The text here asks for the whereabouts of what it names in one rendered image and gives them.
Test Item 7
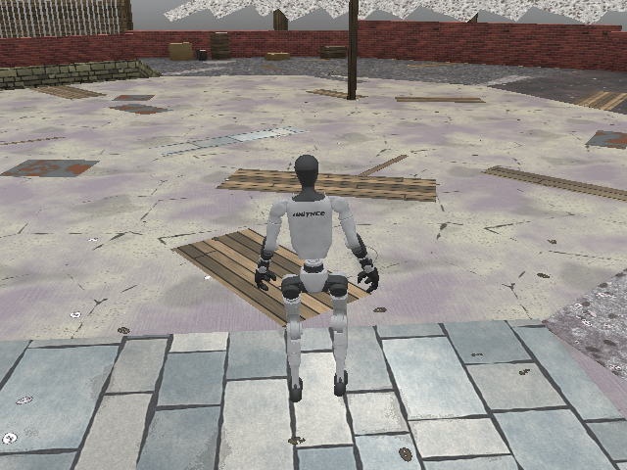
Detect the robot left hand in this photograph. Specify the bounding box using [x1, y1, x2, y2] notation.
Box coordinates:
[255, 270, 276, 291]

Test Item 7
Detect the right robot upper arm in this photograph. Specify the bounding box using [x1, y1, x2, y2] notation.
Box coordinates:
[329, 196, 361, 249]

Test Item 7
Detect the humanoid robot head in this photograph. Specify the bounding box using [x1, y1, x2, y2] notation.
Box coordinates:
[292, 155, 325, 202]

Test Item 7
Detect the robot right hand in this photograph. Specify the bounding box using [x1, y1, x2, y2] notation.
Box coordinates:
[358, 267, 379, 293]

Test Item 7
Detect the robot right forearm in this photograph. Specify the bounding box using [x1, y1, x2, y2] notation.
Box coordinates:
[352, 233, 375, 273]

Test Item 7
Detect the left robot upper arm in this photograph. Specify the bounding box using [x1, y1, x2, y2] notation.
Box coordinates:
[264, 198, 289, 252]

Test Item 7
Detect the robot left forearm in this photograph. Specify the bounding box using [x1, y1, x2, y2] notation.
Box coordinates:
[257, 236, 274, 273]

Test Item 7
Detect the robot right thigh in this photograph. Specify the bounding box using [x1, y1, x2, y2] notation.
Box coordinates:
[327, 271, 348, 333]

